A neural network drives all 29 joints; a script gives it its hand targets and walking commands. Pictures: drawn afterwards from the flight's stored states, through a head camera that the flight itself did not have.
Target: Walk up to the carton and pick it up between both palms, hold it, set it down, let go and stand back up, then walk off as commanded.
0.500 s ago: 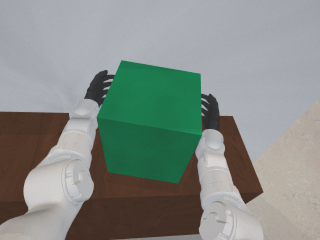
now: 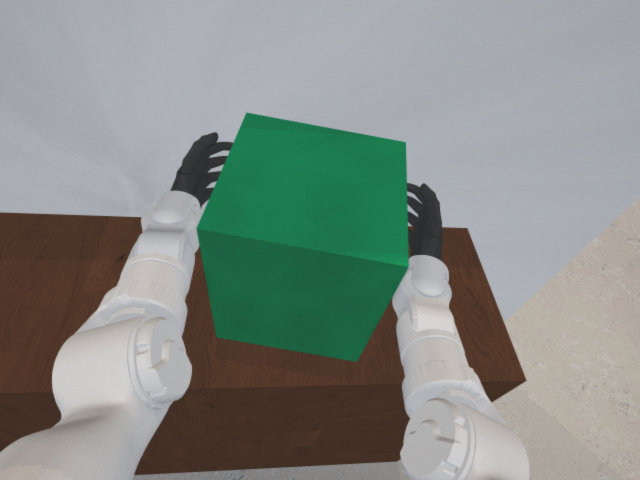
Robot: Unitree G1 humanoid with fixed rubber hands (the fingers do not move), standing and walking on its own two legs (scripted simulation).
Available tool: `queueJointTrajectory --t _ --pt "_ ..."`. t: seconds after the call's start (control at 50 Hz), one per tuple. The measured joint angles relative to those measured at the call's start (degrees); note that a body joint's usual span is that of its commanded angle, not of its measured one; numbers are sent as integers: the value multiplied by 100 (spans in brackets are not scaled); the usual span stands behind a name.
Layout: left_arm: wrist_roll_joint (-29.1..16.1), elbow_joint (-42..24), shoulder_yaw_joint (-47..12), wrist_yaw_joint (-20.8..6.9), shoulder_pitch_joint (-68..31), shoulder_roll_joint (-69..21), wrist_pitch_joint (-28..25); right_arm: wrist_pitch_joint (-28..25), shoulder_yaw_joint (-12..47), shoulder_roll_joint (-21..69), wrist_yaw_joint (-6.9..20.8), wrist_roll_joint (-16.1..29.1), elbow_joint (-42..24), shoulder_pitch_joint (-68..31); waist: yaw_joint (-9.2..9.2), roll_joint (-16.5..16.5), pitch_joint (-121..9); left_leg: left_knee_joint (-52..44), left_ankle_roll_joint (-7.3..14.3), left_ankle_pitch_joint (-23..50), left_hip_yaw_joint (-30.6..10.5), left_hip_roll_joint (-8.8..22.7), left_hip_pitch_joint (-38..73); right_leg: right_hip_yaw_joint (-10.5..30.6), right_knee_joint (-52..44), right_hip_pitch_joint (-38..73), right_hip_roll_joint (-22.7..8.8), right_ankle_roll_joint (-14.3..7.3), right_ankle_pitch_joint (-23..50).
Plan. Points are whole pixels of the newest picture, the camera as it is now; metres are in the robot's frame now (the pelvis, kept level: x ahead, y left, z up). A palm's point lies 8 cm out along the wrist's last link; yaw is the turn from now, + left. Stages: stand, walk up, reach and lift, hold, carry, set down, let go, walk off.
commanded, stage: reach and lift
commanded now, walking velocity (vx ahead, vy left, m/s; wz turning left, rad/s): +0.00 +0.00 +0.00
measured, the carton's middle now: (305, 245) +0.43 -0.01 +0.04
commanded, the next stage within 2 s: none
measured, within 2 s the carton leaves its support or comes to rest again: leaves its support in 0.50 s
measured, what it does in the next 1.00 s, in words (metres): stands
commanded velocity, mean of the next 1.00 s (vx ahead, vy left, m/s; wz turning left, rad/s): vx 0.00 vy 0.00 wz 0.00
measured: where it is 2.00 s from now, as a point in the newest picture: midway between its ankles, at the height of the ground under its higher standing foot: outside the picture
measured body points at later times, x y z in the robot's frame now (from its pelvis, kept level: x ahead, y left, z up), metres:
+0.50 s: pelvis -0.01 -0.01 +0.00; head +0.02 +0.03 +0.45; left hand +0.45 +0.14 +0.11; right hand +0.38 -0.16 +0.09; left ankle -0.04 +0.12 -0.75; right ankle -0.02 -0.15 -0.75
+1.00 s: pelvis -0.03 -0.01 +0.00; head -0.03 +0.03 +0.45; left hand +0.42 +0.13 +0.15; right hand +0.37 -0.17 +0.13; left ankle -0.04 +0.12 -0.75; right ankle -0.02 -0.15 -0.75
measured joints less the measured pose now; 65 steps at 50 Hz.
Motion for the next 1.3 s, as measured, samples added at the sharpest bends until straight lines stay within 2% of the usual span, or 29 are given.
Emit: queueJointTrajectory --t 0.08,0.22,0.36,0.56,0.72,0.92,1.08,1.3 --pt "-45 -24 -89 7 20 19 2 -49 53 -25 -29 40 60 0 6 7 -2 4 -13 4 -1 9 -5 -9 20 -12 7 -9 -8" --pt "-104 -127 -322 109 200 -47 -48 -181 295 -153 -82 194 191 151 134 24 -135 -42 -41 28 41 37 13 4 -22 -8 29 -32 25" --pt "-318 -195 -586 189 317 -55 -7 -179 585 -246 -153 416 233 279 161 13 -187 -81 -37 97 18 39 3 -46 -63 0 29 -40 77" --pt "-602 -156 -966 395 236 -50 266 96 738 -370 -129 676 239 281 151 36 -280 -133 -21 225 21 21 -38 -47 -79 -56 13 -54 190" --pt "-538 -187 -800 464 48 -96 497 482 905 -514 -81 858 117 117 212 62 -177 -254 6 301 130 11 258 61 -40 121 2 -47 219" --pt "-427 -790 -707 461 243 -232 1055 881 1260 -656 -70 1264 35 101 305 -2 -34 -300 -22 295 154 43 608 81 15 414 32 -73 164" --pt "-611 -1405 -1004 471 561 -256 1407 1048 1699 -755 -139 1700 -118 227 233 -49 -156 -189 -52 232 67 57 583 -7 37 467 44 -85 115" --pt "-643 -2120 -1141 540 673 -313 2051 1396 2405 -1074 -263 2354 -221 167 164 3 -119 -111 -34 140 43 49 821 -34 20 760 36 -67 64"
